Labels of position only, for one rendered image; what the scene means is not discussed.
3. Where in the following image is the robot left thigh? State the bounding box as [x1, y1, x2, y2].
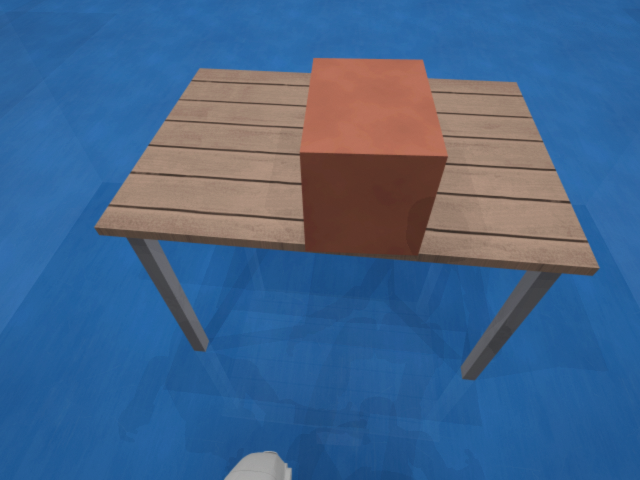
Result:
[224, 452, 292, 480]

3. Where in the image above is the table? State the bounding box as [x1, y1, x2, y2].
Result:
[94, 68, 600, 380]

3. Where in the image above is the carton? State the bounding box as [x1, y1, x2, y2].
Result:
[300, 58, 448, 256]

